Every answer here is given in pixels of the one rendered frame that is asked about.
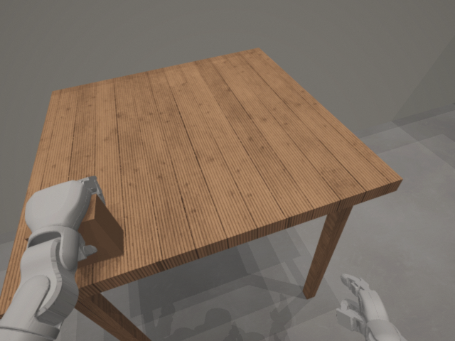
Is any robot right hand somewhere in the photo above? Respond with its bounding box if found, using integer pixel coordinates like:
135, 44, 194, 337
336, 274, 391, 337

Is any table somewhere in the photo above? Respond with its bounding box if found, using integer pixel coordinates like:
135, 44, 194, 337
0, 48, 403, 341

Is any robot left forearm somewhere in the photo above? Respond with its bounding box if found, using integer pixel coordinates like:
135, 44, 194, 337
0, 226, 80, 341

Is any robot left hand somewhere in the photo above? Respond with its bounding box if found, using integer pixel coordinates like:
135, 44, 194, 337
25, 175, 106, 261

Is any robot right forearm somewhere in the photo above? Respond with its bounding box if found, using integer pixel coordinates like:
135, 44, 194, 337
365, 319, 407, 341

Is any sponge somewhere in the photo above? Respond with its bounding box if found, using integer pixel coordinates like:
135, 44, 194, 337
25, 193, 124, 268

